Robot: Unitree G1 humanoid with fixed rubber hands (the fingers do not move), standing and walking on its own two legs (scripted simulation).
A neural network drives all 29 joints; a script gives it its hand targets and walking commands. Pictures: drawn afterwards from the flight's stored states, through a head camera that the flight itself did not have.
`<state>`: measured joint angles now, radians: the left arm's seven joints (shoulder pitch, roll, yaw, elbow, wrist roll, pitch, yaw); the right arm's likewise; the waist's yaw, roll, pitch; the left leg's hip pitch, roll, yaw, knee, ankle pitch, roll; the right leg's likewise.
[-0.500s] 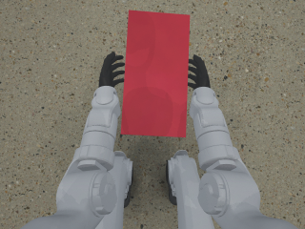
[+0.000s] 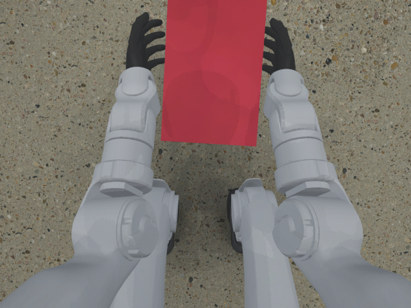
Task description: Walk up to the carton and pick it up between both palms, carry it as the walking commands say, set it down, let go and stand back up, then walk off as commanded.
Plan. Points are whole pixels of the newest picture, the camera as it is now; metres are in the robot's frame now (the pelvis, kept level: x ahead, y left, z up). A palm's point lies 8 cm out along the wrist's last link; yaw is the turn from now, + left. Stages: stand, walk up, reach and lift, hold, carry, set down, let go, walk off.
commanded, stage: set down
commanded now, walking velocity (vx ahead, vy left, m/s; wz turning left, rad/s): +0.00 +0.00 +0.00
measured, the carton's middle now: (207, 72) +0.53 -0.01 -0.21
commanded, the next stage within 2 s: none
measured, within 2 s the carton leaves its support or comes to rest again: neither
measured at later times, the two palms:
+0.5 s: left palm (156, 69) +0.54 +0.09 -0.21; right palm (270, 75) +0.53 -0.14 -0.22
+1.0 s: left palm (159, 69) +0.55 +0.09 -0.25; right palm (265, 75) +0.54 -0.14 -0.26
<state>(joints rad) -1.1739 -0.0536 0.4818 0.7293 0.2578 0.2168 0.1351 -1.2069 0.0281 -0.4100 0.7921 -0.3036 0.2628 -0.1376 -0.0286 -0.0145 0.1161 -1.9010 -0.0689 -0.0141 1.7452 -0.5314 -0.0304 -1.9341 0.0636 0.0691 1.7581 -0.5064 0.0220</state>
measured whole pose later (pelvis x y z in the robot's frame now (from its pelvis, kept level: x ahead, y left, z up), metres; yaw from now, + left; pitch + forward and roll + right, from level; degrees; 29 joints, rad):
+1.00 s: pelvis -0.01 +0.00 -0.09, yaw +0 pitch +32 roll +2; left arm -1.52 0.10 0.34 0.82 0.12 0.28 0.19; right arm -1.54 -0.13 -0.38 0.87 -0.19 0.30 -0.13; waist -0.04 -0.01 0.52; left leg -2.03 -0.09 -0.01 2.07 -0.59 -0.04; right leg -2.06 0.08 0.07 2.08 -0.57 0.04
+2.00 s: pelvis -0.01 +0.00 -0.11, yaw +1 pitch +33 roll +2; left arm -1.52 0.13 0.41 0.89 0.12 0.25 0.12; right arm -1.54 -0.14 -0.38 0.91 -0.19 0.27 -0.04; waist -0.04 -0.01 0.49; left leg -2.11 -0.10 -0.01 2.12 -0.59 -0.04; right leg -2.13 0.08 0.07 2.12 -0.57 0.04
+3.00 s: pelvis -0.01 +0.00 -0.11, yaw +0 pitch +32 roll +2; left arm -1.60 0.31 0.12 1.03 -0.10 0.16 0.15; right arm -1.63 -0.30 -0.29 1.09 -0.01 0.12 -0.11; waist -0.04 -0.01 0.52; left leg -2.10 -0.10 -0.01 2.13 -0.59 -0.05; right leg -2.13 0.08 0.06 2.14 -0.57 0.04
